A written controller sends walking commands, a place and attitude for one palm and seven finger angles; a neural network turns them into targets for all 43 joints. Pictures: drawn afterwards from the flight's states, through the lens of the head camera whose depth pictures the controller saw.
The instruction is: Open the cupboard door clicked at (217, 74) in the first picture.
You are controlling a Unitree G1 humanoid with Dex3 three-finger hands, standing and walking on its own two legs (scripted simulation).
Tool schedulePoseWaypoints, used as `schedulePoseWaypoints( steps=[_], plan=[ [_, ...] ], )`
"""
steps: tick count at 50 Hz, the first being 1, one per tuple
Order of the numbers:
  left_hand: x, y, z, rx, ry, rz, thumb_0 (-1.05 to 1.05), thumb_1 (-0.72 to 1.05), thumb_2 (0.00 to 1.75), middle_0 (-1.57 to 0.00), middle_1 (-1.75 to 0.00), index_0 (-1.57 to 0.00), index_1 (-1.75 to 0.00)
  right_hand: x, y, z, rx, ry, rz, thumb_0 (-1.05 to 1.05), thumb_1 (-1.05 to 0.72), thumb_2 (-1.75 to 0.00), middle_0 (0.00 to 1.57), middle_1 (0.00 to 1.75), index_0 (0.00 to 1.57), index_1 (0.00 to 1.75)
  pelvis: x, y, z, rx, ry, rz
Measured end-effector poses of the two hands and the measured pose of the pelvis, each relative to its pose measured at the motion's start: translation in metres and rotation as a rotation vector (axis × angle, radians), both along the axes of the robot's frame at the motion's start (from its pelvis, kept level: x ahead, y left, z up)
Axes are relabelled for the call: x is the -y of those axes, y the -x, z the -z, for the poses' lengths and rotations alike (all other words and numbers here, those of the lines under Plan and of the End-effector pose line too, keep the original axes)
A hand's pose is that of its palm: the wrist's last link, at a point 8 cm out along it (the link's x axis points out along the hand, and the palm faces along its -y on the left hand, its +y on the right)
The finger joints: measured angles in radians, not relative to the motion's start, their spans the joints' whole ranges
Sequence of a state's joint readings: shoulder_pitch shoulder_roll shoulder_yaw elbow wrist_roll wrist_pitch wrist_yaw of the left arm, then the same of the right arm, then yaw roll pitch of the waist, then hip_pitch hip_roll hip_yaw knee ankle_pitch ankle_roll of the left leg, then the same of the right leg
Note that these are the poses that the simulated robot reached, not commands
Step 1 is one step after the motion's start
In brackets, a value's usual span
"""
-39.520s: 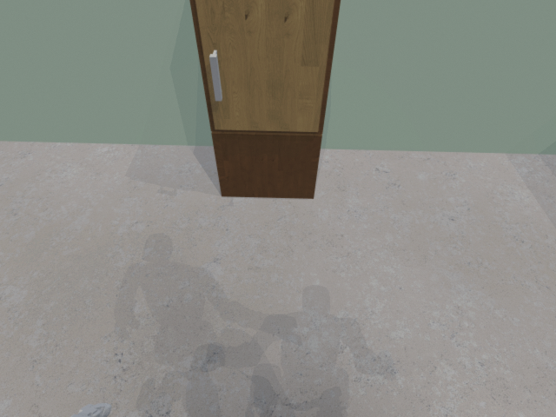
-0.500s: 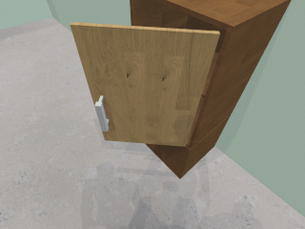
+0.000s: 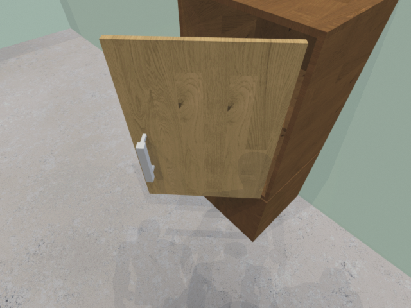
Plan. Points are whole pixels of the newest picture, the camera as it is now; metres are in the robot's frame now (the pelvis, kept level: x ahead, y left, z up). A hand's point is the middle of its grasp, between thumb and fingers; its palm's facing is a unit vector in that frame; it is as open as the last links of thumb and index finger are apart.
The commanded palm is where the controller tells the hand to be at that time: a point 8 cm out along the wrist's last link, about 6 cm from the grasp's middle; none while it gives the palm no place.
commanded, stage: look again from close up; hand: left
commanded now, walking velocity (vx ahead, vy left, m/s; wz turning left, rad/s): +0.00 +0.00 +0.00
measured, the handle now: (147, 158) +0.53 +0.21 -0.10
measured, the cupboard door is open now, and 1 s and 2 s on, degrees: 44 44 44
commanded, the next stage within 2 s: raise the hand with hooked fingers in 0.12 s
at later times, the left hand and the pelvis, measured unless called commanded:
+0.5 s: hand (117, 272) +0.19 +0.19 -0.03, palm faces +0.07 -1.00 -0.05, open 7.9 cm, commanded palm +0.12 +0.25 -0.07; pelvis -0.03 -0.01 -0.05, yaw +0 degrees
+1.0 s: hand (107, 279) +0.19 +0.22 -0.07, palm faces -0.01 -1.00 -0.05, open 10.7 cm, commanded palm +0.16 +0.27 -0.07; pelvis -0.05 -0.02 -0.11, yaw +0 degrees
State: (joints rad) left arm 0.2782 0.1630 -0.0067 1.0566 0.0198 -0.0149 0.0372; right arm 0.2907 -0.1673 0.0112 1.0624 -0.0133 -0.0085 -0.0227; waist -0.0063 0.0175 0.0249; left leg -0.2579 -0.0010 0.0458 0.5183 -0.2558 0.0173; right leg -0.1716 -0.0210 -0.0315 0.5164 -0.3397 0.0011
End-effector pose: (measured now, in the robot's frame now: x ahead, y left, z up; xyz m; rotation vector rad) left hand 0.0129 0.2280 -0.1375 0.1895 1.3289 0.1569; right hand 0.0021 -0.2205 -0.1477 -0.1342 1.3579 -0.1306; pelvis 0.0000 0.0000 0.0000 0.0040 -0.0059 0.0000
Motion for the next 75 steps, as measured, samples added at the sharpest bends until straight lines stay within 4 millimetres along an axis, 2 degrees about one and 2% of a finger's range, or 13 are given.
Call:
schedulePoseWaypoints(
  steps=[12,14,19,22,26,31,36,43,48,53,61,70,75],
  plan=[
    [-0.014,-0.015,0.001,0.005,-0.006,0.016,0.0,0.91,0.9,-0.2,-0.3,-0.2,-0.3,0.004,-0.03,-0.008,0.041,0.032,-0.02,0.01,-0.91,-0.9,0.2,0.3,0.2,0.3,-0.007,-0.007,-0.002,-0.002,0.005,0.006],
    [-0.018,-0.042,-0.018,0.185,-0.002,-0.071,0.01,0.91,0.9,-0.2,-0.3,-0.2,-0.3,0.006,-0.043,-0.016,0.141,0.053,-0.02,0.01,-0.91,-0.9,0.2,0.3,0.2,0.3,-0.007,-0.006,-0.001,-0.011,0.003,0.004],
    [-0.022,-0.129,-0.101,0.831,-0.022,-0.077,0.01,0.87,0.88,-0.2,-0.32,-0.2,-0.32,0.017,-0.096,-0.034,0.481,0.091,-0.046,0.01,-0.9,-0.9,0.2,0.3,0.2,0.3,-0.005,0.003,0.01,-0.062,-0.006,-0.025],
    [-0.019,-0.156,-0.119,1.108,0.033,-0.008,0.01,0.82,0.86,-0.21,-0.35,-0.2,-0.35,0.027,-0.127,-0.038,0.62,0.106,-0.076,0.01,-0.9,-0.9,0.2,0.3,0.2,0.3,0.0,0.015,0.026,-0.138,0.001,-0.014],
    [-0.008,-0.151,-0.103,1.311,0.128,0.163,0.0,0.75,0.83,-0.21,-0.4,-0.21,-0.4,0.04,-0.163,-0.036,0.774,0.128,-0.137,0.01,-0.9,-0.9,0.2,0.3,0.2,0.3,0.009,0.031,0.062,-0.227,0.005,-0.001],
    [-0.014,-0.118,-0.058,1.266,0.18,0.147,0.01,0.63,0.78,-0.22,-0.47,-0.22,-0.47,0.046,-0.186,-0.02,0.869,0.151,-0.181,0.01,-0.9,-0.9,0.2,0.3,0.2,0.3,0.018,0.045,0.1,-0.271,0.018,-0.006],
    [-0.022,-0.102,-0.057,1.273,0.116,0.113,0.01,0.52,0.73,-0.23,-0.54,-0.23,-0.55,0.037,-0.177,0.006,0.826,0.139,-0.195,0.01,-0.9,-0.9,0.2,0.3,0.2,0.3,0.025,0.051,0.115,-0.278,0.047,-0.019],
    [-0.026,-0.135,-0.07,1.283,0.149,0.212,0.01,0.35,0.66,-0.24,-0.65,-0.24,-0.65,0.024,-0.128,0.045,0.659,0.087,-0.137,0.02,-0.9,-0.9,0.2,0.3,0.2,0.3,0.026,0.056,0.115,-0.297,0.063,-0.019],
    [-0.038,-0.153,-0.068,1.221,0.164,0.193,0.01,0.24,0.61,-0.25,-0.72,-0.25,-0.72,0.028,-0.092,0.052,0.569,0.093,-0.064,0.02,-0.9,-0.9,0.2,0.3,0.2,0.3,0.02,0.054,0.11,-0.31,0.053,-0.005],
    [-0.047,-0.16,-0.071,1.24,0.147,0.186,0.01,0.12,0.56,-0.26,-0.8,-0.26,-0.8,0.039,-0.074,0.049,0.527,0.139,-0.038,0.02,-0.9,-0.9,0.2,0.3,0.2,0.3,0.011,0.05,0.107,-0.324,0.047,0.006],
    [-0.06,-0.165,-0.063,1.257,0.159,0.189,0.0,-0.06,0.48,-0.27,-0.92,-0.27,-0.92,0.043,-0.087,0.036,0.548,0.201,-0.065,0.02,-0.9,-0.9,0.2,0.3,0.2,0.3,-0.003,0.048,0.108,-0.334,0.055,0.006],
    [-0.081,-0.17,-0.065,1.28,0.147,0.184,0.0,-0.28,0.39,-0.29,-1.05,-0.29,-1.05,0.016,-0.123,0.023,0.631,0.175,-0.144,0.02,-0.9,-0.9,0.2,0.3,0.2,0.3,-0.013,0.048,0.108,-0.338,0.074,-0.003],
    [-0.093,-0.175,-0.065,1.273,0.151,0.187,-0.01,-0.39,0.35,-0.29,-1.12,-0.29,-1.12,0.002,-0.132,0.022,0.651,0.15,-0.179,0.02,-0.9,-0.9,0.2,0.3,0.2,0.3,-0.016,0.048,0.108,-0.341,0.083,-0.007]
  ],
)
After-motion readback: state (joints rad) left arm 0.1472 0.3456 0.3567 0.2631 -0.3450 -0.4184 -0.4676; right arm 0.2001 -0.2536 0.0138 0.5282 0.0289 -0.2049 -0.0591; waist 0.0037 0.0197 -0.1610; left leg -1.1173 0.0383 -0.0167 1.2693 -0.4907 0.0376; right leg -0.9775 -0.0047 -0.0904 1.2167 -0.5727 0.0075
